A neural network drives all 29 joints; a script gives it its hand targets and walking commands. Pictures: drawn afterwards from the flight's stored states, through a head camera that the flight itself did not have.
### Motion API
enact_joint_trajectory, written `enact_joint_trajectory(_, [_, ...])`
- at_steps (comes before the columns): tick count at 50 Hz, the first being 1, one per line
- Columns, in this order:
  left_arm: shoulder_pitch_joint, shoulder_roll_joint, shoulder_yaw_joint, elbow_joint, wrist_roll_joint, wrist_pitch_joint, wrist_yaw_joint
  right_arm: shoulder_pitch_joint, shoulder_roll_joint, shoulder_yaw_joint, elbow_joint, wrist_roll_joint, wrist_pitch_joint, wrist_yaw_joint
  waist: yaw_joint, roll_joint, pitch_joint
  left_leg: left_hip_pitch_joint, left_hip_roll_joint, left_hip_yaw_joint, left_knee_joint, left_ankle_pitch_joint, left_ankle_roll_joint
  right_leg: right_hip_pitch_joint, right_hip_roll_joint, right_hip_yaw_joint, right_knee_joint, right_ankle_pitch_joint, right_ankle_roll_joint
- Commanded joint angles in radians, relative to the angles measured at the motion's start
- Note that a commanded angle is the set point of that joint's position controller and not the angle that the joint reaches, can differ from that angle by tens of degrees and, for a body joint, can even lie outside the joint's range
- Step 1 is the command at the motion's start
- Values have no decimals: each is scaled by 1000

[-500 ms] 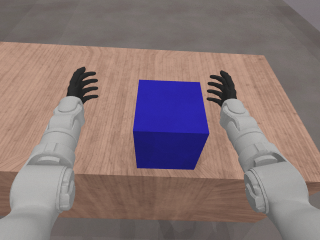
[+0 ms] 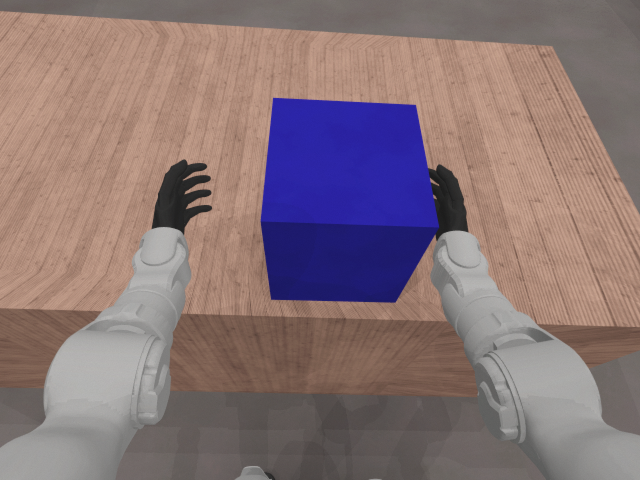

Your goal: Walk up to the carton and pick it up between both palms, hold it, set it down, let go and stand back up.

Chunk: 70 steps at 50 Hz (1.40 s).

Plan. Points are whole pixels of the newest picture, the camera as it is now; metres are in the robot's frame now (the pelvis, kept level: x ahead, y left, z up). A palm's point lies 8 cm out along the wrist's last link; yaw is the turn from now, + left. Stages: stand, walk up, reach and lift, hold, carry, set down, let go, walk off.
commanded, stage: reach and lift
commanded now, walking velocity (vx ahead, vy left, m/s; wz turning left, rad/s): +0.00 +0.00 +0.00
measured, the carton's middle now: (339, 208) +0.48 -0.01 +0.01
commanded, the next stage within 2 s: none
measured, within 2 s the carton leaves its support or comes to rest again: neither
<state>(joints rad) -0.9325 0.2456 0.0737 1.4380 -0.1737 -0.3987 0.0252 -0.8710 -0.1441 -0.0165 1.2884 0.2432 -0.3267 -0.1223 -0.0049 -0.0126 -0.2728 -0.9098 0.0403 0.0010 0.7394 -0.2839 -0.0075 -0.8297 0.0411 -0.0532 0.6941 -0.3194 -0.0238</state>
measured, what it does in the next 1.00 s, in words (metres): stands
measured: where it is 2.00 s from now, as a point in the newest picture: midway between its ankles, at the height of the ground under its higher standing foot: outside the picture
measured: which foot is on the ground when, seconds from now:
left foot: down 0.00-1.00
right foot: down 0.00-1.00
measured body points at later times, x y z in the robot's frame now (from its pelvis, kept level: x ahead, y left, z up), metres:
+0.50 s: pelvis -0.02 +0.01 -0.01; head +0.09 +0.02 +0.42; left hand +0.44 +0.16 +0.03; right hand +0.44 -0.14 +0.03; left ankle +0.02 +0.12 -0.70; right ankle -0.02 -0.10 -0.70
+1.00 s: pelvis +0.01 +0.01 +0.02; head +0.10 +0.02 +0.46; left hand +0.42 +0.17 +0.03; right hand +0.41 -0.12 +0.03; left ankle +0.02 +0.12 -0.70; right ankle -0.02 -0.10 -0.70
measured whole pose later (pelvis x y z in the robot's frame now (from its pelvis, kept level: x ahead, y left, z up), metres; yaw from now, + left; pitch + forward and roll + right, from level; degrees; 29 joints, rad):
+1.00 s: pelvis +0.01 +0.01 +0.02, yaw +0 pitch +17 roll -1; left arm -0.80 0.02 0.54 1.28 0.34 -0.46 0.09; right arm -0.74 0.14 -0.69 1.13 -0.50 -0.44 -0.15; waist 0.02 -0.01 -0.12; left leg -0.66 0.03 0.03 0.63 -0.27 0.01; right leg -0.59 0.03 -0.03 0.59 -0.29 -0.02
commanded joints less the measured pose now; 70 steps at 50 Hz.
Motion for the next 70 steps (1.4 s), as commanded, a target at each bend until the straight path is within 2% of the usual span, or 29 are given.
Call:
enact_joint_trajectory(1, [-482,144,11,-142,4,-68,5,-500,-139,37,-166,35,-82,9,39,82,-805,500,-29,28,59,627,-73,329,-25,16,23,634,77])
enact_joint_trajectory(6, [-481,124,10,-198,-3,-54,8,-521,-141,51,-198,47,-78,13,45,64,-803,525,-23,29,62,612,-73,287,-9,9,11,564,66])
enact_joint_trajectory(12, [-520,94,-4,-217,-16,-52,17,-554,-110,26,-203,13,-45,23,44,44,-779,508,-17,24,72,539,-62,221,-9,7,13,433,53])
enact_joint_trajectory(16, [-539,75,-10,-208,-18,-56,23,-573,-86,14,-200,-3,-31,29,45,37,-779,495,-17,21,83,513,-56,208,-11,7,23,396,50])
enact_joint_trajectory(19, [-562,10,-2,-206,2,-64,19,-594,-6,0,-210,-40,-21,36,49,28,-766,477,-17,18,91,490,-46,201,-19,7,30,363,50])
enact_joint_trajectory(21, [-577,-52,29,-201,51,-68,5,-598,80,-25,-219,-101,-20,45,57,18,-742,469,-18,24,85,471,-36,227,-28,7,30,348,52])
enact_joint_trajectory(23, [-593,-165,60,-197,133,-70,-21,-604,251,-47,-245,-208,-31,66,72,20,-719,468,-22,39,70,453,-31,280,-31,2,18,350,57])
enact_joint_trajectory(25, [-614,-335,112,-191,265,-61,-58,-608,482,-102,-235,-372,-58,101,88,27,-690,477,-29,66,52,445,-29,339,-33,6,14,372,64])
enact_joint_trajectory(26, [-605,-352,158,-180,319,-61,-50,-601,503,-146,-226,-426,-80,103,96,37,-698,465,-31,78,50,453,-29,376,-30,20,29,387,60])
enact_joint_trajectory(27, [-636,-549,148,-187,408,-62,-70,-606,740,-186,-185,-551,-78,123,98,41,-661,490,-31,89,25,446,-15,425,-28,4,30,448,64])
enact_joint_trajectory(28, [-585,-614,135,-124,449,-63,-83,-563,765,-211,-137,-612,-86,142,88,49,-644,523,-25,89,27,455,-15,429,-25,4,29,477,45])
enact_joint_trajectory(29, [-554,-631,141,-93,459,-76,-89,-559,760,-227,-124,-642,-95,149,85,37,-617,523,-20,84,27,469,-17,420,-21,0,20,470,35])
enact_joint_trajectory(34, [-521,-585,189,-69,470,-115,-85,-500,741,-307,-65,-749,-123,151,66,10,-502,506,-13,96,-20,459,-22,433,-21,-3,-36,407,30])
enact_joint_trajectory(41, [-469,-578,222,-82,505,-115,-75,-440,766,-351,-54,-801,-136,152,60,20,-469,516,-9,101,-71,463,-23,486,-31,0,-80,438,31])
enact_joint_trajectory(42, [-452,-598,234,-109,539,-99,-74,-433,754,-383,-40,-830,-131,151,35,66,-488,539,-19,85,-94,440,-28,493,-37,-2,-103,432,27])
enact_joint_trajectory(43, [-439,-605,238,-134,551,-90,-72,-412,759,-390,-41,-841,-131,150,33,65,-492,565,-16,81,-98,458,-28,487,-34,-5,-110,437,23])
enact_joint_trajectory(52, [-351,-667,294,-208,648,-52,-58,-367,821,-413,-103,-890,-147,157,52,36,-456,589,-6,87,-167,538,-13,593,-36,-14,-164,529,33])
enact_joint_trajectory(56, [-318,-681,306,-244,680,-35,-53,-353,826,-424,-120,-907,-160,155,60,43,-445,604,-3,93,-187,573,-12,629,-38,-16,-183,565,34])
enact_joint_trajectory(63, [-268,-718,312,-298,712,0,-49,-338,831,-441,-139,-920,-177,149,72,50,-430,642,4,96,-208,654,-17,656,-35,-26,-216,599,29])
enact_joint_trajectory(70, [-243,-737,306,-349,723,25,-47,-323,836,-447,-166,-926,-180,147,78,52,-433,648,4,100,-241,641,-16,696,-37,-27,-246,587,24])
